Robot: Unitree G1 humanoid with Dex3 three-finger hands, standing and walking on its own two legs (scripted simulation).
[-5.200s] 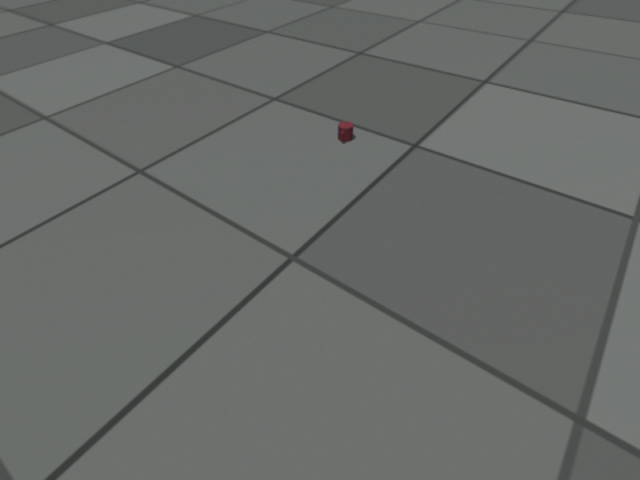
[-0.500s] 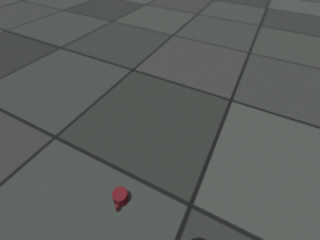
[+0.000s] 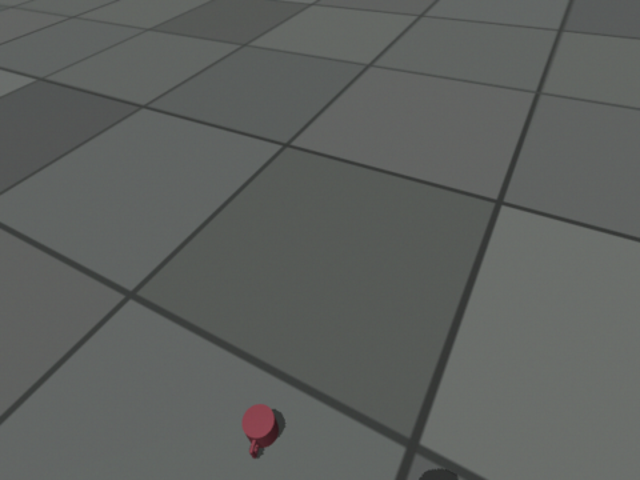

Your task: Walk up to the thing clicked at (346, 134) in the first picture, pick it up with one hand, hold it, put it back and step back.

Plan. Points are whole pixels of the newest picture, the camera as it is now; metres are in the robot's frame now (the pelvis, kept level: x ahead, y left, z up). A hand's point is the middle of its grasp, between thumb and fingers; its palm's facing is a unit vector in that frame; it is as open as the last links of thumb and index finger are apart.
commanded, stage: walk up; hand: left
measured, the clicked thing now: (259, 432) +0.43 +0.25 -0.70
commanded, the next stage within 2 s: stand in 1.26 s
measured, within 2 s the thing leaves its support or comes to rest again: neither
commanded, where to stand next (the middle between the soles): +0.13 +0.01 m, yaw +0 degrees
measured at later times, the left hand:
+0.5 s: hand out of the picture +0.08 +0.28 -0.13, palm faces +0.03 -0.94 -0.35, open 7.4 cm
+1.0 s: hand out of the picture +0.10 +0.26 -0.13, palm faces +0.02 -0.94 -0.33, open 7.4 cm
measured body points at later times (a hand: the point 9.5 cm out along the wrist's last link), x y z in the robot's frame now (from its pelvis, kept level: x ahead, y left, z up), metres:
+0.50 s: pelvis +0.02 +0.01 +0.02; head +0.04 +0.02 +0.47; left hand +0.08 +0.33 -0.11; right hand +0.17 -0.27 -0.10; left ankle +0.07 +0.14 -0.72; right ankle +0.05 -0.13 -0.72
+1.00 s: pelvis +0.03 +0.01 +0.03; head +0.04 +0.01 +0.48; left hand +0.10 +0.31 -0.10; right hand +0.11 -0.29 -0.10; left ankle +0.07 +0.14 -0.72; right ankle +0.05 -0.13 -0.72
